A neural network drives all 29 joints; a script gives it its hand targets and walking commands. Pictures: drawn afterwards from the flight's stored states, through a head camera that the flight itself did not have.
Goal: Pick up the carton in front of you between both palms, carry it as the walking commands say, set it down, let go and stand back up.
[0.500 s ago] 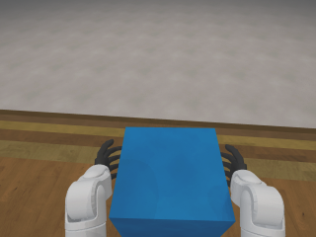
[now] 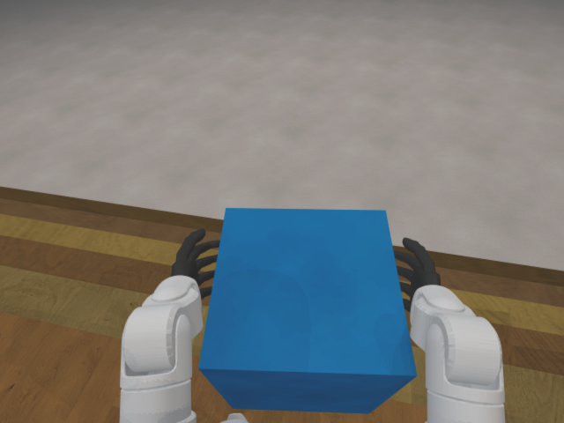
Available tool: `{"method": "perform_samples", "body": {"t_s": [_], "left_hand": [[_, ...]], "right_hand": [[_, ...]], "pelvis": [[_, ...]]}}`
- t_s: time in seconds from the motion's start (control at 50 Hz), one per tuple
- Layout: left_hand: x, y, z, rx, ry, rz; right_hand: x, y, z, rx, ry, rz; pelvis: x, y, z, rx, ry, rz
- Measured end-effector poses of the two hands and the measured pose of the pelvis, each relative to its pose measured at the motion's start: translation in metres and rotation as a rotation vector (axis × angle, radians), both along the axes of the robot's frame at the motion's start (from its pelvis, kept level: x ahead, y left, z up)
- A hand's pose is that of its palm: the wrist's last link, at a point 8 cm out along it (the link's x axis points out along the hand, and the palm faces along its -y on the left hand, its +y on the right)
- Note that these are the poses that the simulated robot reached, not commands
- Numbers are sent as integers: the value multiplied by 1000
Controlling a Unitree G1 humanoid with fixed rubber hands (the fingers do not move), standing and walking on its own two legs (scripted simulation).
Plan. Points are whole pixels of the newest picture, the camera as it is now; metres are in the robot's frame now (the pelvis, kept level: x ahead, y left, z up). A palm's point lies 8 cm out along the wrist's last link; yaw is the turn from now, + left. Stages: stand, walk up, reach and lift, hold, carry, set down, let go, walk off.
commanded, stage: carry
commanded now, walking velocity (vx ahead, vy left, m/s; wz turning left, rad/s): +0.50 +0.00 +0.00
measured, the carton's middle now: (302, 318) +0.29 +0.01 +0.02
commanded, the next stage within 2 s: none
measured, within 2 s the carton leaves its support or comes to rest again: neither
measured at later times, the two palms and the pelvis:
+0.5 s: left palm (237, 120) +0.69 +0.16 +0.09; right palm (384, 129) +0.67 -0.14 +0.09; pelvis +0.30 +0.03 -0.01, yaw -1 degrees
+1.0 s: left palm (266, 98) +1.03 +0.13 -0.05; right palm (365, 109) +1.00 -0.16 -0.06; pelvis +0.65 +0.00 -0.22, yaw +0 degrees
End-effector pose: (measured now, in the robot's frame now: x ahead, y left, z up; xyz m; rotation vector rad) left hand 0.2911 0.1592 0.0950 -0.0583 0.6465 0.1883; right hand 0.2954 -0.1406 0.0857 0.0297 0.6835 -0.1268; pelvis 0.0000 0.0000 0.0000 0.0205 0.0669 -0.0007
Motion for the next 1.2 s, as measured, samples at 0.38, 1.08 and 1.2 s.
{"method": "perform_samples", "body": {"t_s": [0.38,1.08,1.2], "left_hand": [[337,-2,-5,20,142,-157],[794,-56,-224,48,87,-189],[884,-78,-330,25,117,-184]], "right_hand": [[297,0,0,-62,146,-76],[743,-52,-229,-26,83,-99],[836,-75,-325,-30,113,-114]], "pelvis": [[227,38,-8,-42,20,-37],[703,3,-258,14,-40,-4],[798,-11,-339,30,-56,-48]]}}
